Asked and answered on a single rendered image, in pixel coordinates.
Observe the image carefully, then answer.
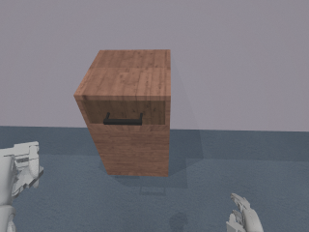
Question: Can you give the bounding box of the robot left forearm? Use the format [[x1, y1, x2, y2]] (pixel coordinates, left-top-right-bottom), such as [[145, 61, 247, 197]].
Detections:
[[0, 205, 17, 232]]

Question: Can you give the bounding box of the right robot hand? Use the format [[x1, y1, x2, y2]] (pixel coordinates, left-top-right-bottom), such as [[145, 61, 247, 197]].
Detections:
[[226, 193, 264, 232]]

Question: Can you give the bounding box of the handle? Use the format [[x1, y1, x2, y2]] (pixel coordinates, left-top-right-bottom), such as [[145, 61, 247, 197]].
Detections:
[[103, 112, 143, 126]]

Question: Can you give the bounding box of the cabinet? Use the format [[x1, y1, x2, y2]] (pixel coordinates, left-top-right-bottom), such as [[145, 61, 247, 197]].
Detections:
[[73, 49, 171, 177]]

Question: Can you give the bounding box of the drawer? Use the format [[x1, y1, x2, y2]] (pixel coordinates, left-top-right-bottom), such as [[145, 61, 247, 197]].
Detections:
[[81, 100, 166, 125]]

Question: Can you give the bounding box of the left robot hand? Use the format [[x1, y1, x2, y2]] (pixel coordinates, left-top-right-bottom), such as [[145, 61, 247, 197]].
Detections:
[[0, 141, 43, 206]]

